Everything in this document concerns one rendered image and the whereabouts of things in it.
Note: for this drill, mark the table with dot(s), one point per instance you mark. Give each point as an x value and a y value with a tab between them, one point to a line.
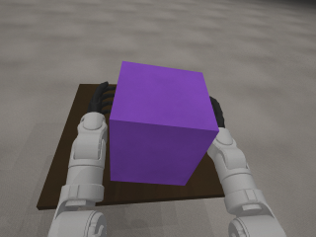
203	183

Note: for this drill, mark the left robot forearm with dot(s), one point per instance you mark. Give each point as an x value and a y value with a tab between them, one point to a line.
84	182

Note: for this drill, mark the robot left hand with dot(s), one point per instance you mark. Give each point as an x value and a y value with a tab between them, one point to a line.
96	103

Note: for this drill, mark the robot right upper arm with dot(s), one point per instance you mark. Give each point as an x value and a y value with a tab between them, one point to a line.
254	226

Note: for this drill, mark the right robot forearm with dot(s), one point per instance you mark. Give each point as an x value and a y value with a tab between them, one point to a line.
242	197

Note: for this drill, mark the robot left upper arm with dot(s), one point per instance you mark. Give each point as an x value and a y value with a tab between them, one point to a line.
81	223

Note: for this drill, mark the robot right hand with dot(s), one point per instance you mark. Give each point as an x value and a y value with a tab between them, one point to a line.
217	112

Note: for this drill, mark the carton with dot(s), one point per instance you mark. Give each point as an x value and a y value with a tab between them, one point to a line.
161	124

